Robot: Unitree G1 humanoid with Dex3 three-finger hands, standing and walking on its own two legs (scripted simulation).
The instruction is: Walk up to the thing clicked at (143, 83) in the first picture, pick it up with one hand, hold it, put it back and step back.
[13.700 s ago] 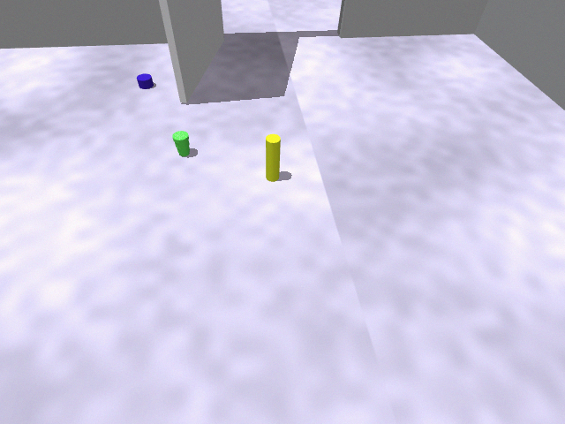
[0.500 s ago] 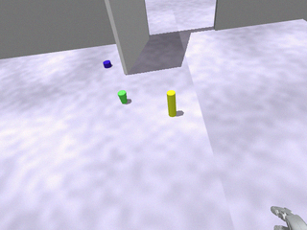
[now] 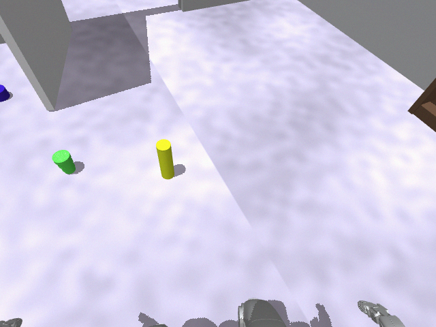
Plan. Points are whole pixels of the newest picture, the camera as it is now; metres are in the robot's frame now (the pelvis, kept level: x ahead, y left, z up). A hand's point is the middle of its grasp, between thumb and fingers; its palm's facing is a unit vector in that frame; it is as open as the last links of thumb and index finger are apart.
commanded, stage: walk up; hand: left
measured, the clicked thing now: out of the picture +1.54 +1.28 -0.73
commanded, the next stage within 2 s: none
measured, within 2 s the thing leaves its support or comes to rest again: neither
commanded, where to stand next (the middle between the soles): +1.14 +1.40 m, yaw -53 degrees
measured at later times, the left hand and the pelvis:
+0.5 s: hand (24, 198) +0.43 +0.43 -0.13, palm faces -0.22 -0.81 -0.54, open 7.4 cm; pelvis +0.29 +0.15 -0.01, yaw -13 degrees
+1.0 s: hand (11, 110) +0.73 +0.58 -0.12, palm faces -0.36 -0.71 -0.61, open 7.4 cm; pelvis +0.52 +0.32 -0.02, yaw -24 degrees
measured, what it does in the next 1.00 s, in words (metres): walks ahead, turning right: right foot, then left foot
